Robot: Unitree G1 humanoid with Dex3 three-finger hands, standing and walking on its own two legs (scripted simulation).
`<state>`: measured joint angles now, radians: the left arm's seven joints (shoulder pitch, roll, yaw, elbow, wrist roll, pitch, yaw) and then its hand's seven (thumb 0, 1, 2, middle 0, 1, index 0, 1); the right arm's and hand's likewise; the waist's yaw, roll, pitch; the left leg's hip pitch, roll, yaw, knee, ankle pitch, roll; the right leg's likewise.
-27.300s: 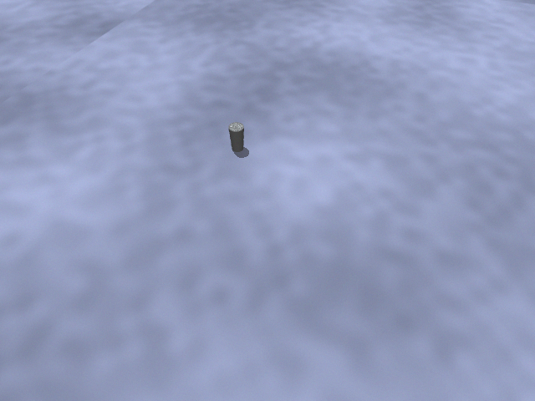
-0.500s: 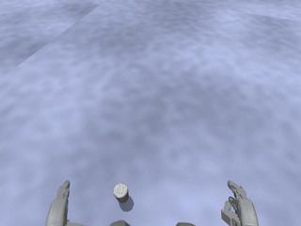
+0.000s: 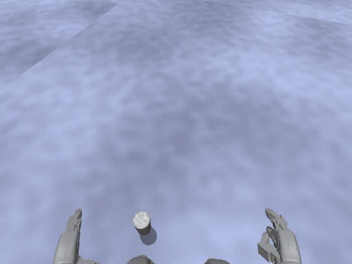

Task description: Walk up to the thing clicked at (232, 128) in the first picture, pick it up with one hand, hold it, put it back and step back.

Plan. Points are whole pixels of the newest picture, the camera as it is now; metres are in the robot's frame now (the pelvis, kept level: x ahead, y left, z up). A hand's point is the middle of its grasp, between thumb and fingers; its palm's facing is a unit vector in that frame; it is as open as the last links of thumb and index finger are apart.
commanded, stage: home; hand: left
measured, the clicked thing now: (142, 224) +0.38 +0.15 -0.64
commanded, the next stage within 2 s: stand in 0.40 s
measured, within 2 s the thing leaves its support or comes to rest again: neither
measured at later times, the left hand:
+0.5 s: hand (97, 245) +0.18 +0.18 -0.06, palm faces +0.10 -0.96 -0.28, open 17.6 cm
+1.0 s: hand (87, 259) +0.16 +0.21 -0.10, palm faces -0.02 -0.94 -0.33, open 8.7 cm
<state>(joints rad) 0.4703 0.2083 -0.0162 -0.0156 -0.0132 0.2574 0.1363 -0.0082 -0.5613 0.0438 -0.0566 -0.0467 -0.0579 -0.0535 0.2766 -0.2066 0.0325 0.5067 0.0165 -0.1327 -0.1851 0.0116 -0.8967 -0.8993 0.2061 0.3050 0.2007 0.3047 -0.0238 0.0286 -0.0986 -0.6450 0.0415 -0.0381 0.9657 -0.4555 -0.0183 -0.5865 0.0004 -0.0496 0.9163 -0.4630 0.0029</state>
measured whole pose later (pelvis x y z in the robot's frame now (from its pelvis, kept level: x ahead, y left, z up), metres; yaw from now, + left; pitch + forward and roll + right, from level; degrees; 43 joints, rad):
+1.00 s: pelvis +0.00 +0.00 +0.01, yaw +0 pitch +2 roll +0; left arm 0.25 0.29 0.00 0.50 0.06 0.05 0.04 0.00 0.65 0.85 -0.20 -0.29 -0.21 -0.30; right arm 0.17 -0.27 0.01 0.76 -0.06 -0.03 -0.04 0.01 -0.90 -0.90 0.21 0.30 0.20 0.30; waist 0.01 -0.02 0.00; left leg -0.48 0.01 -0.01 0.85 -0.41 -0.01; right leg -0.45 -0.03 -0.02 0.85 -0.45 0.00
